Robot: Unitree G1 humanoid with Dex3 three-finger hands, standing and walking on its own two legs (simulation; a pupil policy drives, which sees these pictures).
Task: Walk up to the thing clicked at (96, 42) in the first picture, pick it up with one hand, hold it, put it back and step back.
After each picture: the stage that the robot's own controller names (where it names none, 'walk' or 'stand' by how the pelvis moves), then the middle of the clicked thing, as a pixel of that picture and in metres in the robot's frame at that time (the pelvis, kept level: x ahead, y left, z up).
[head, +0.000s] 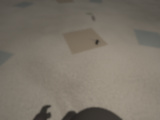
stand; (97, 42) +1.75 -0.14 -0.72
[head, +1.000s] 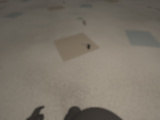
walk; (88, 46) +1.61 +0.17 -0.70
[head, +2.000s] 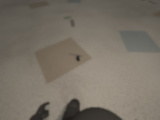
walk; (78, 58) +1.06 +0.30 -0.72
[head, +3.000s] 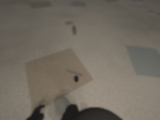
walk; (76, 78) +0.63 +0.20 -0.70
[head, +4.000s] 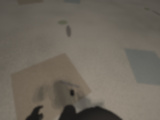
stand; (72, 92) +0.37 +0.16 -0.70
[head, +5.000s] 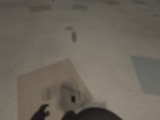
stand; (73, 99) +0.34 +0.17 -0.72
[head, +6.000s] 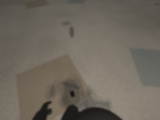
stand; (72, 94) +0.35 +0.21 -0.71
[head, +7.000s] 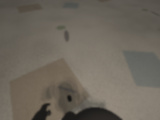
stand; (69, 98) +0.33 +0.22 -0.72
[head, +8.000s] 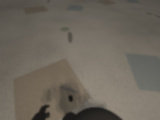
stand; (70, 98) +0.35 +0.21 -0.73
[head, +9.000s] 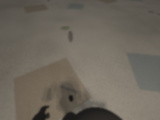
stand; (71, 98) +0.34 +0.21 -0.73
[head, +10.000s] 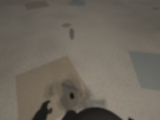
go down; (72, 96) +0.34 +0.20 -0.72
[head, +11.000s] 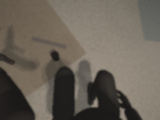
go down; (55, 56) +0.42 +0.25 -0.29
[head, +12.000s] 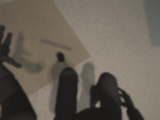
close in; (61, 57) +0.42 +0.24 -0.29
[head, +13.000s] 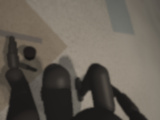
close in; (29, 54) +0.40 +0.28 -0.22
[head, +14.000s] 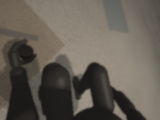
close; (26, 52) +0.39 +0.29 -0.22
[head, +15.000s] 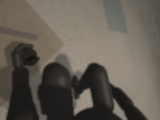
lift; (29, 55) +0.37 +0.27 -0.23
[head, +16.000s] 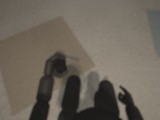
lift; (61, 67) +0.32 +0.21 -0.02
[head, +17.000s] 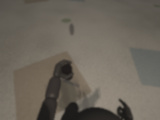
hold; (67, 72) +0.32 +0.17 +0.02
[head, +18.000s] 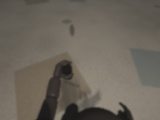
hold; (67, 72) +0.32 +0.17 +0.01
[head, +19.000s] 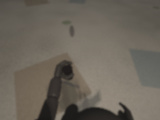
crouch; (68, 72) +0.33 +0.17 +0.01
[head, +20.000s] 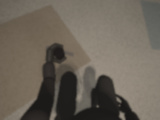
crouch; (60, 55) +0.42 +0.21 -0.08
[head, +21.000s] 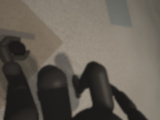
lower; (19, 50) +0.41 +0.30 -0.22
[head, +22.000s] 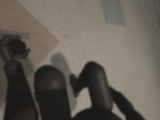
lower; (18, 48) +0.42 +0.29 -0.23
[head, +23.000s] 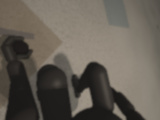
lower; (21, 49) +0.41 +0.29 -0.23
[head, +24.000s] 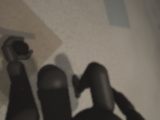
lower; (22, 50) +0.41 +0.29 -0.22
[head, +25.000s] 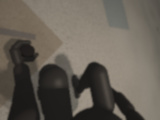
loosen; (27, 52) +0.40 +0.27 -0.23
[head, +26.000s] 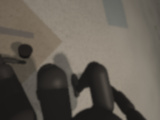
withdraw; (25, 52) +0.40 +0.27 -0.23
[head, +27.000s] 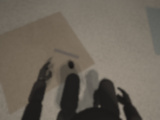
walk; (71, 65) +0.43 +0.20 -0.41
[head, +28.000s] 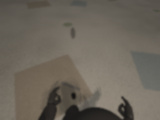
stand; (73, 96) +0.36 +0.16 -0.66
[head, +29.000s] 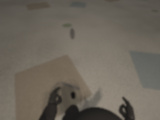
stand; (73, 95) +0.37 +0.17 -0.67
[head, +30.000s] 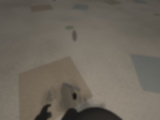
stand; (74, 96) +0.38 +0.16 -0.71
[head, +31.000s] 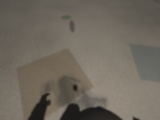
walk; (75, 88) +0.40 +0.14 -0.70
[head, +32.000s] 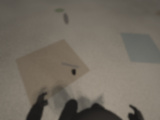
walk; (74, 72) +0.61 +0.20 -0.70
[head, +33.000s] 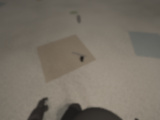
stand; (82, 59) +0.96 +0.19 -0.69
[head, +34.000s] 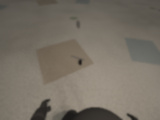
stand; (80, 62) +0.98 +0.19 -0.72
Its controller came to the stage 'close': yes
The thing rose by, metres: 0.72
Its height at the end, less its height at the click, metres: +0.00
